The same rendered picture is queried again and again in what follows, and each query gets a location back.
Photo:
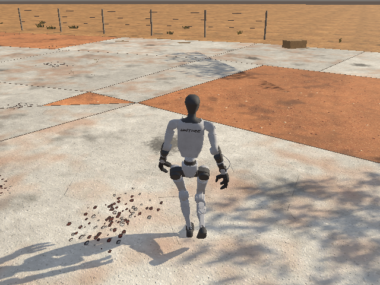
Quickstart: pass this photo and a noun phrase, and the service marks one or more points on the left robot upper arm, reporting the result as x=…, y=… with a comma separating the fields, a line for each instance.
x=173, y=124

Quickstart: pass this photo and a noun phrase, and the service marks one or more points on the right robot hand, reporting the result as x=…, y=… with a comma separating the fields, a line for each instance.
x=225, y=180

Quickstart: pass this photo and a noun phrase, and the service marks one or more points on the right robot upper arm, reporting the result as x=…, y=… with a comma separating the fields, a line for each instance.
x=212, y=135

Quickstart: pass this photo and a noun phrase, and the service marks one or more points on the left robot forearm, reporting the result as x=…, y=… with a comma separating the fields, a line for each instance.
x=163, y=155

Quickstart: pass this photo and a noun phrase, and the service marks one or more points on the left robot shin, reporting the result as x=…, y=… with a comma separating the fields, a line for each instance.
x=185, y=207

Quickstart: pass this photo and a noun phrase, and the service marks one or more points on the left robot thigh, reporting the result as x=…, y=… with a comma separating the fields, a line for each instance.
x=176, y=175

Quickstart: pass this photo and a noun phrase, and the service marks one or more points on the left robot hand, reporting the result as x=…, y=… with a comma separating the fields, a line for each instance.
x=166, y=164

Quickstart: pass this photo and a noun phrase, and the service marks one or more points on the right robot forearm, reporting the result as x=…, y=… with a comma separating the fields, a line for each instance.
x=220, y=162

